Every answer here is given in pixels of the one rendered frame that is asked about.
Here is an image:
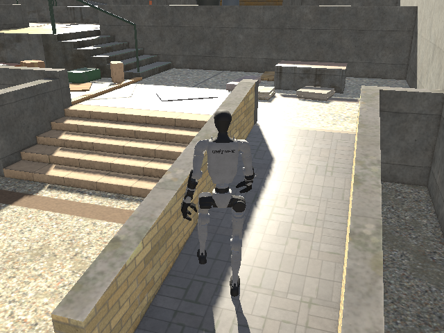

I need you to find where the robot left forearm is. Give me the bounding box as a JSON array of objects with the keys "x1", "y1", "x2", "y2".
[{"x1": 183, "y1": 169, "x2": 198, "y2": 203}]

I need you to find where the robot right forearm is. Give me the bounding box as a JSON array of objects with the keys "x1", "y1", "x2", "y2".
[{"x1": 244, "y1": 166, "x2": 255, "y2": 186}]

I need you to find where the robot left upper arm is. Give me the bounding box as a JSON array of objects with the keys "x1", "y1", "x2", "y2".
[{"x1": 191, "y1": 139, "x2": 208, "y2": 180}]

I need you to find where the robot left thigh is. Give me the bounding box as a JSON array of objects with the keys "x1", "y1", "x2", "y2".
[{"x1": 198, "y1": 192, "x2": 213, "y2": 225}]

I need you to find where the robot right upper arm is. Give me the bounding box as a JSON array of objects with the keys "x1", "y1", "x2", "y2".
[{"x1": 237, "y1": 139, "x2": 253, "y2": 176}]

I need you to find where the left robot hand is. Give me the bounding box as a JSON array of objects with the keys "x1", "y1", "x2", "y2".
[{"x1": 181, "y1": 201, "x2": 197, "y2": 221}]

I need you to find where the left robot foot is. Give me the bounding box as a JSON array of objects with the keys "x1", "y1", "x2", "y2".
[{"x1": 197, "y1": 249, "x2": 207, "y2": 264}]

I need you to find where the right robot hand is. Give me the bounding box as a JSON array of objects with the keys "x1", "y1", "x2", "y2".
[{"x1": 236, "y1": 181, "x2": 252, "y2": 193}]

